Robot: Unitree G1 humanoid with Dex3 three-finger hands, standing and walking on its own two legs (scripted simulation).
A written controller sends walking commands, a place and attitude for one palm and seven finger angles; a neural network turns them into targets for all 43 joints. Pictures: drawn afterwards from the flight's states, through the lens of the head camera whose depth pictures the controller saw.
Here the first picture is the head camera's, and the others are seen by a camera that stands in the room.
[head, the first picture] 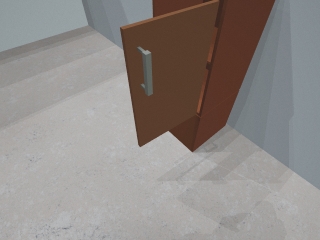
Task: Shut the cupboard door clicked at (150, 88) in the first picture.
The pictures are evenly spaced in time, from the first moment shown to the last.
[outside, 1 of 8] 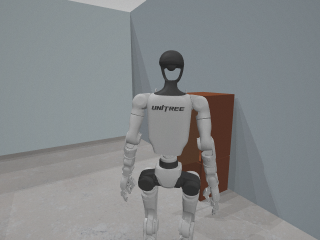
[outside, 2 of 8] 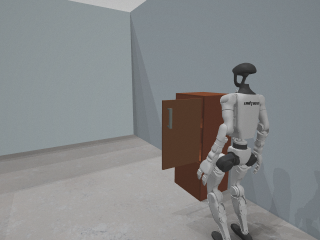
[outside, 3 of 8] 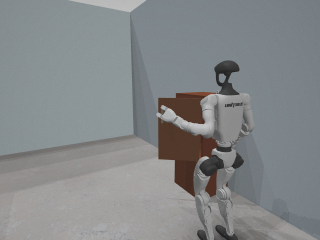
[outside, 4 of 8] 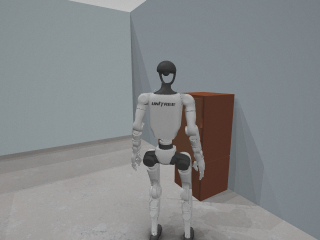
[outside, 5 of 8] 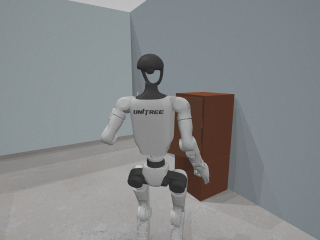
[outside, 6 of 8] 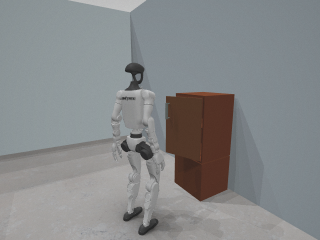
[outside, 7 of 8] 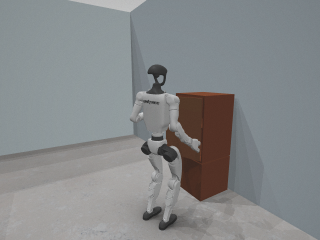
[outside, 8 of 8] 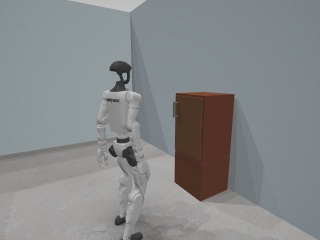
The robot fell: no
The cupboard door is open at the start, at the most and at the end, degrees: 86 86 0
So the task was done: yes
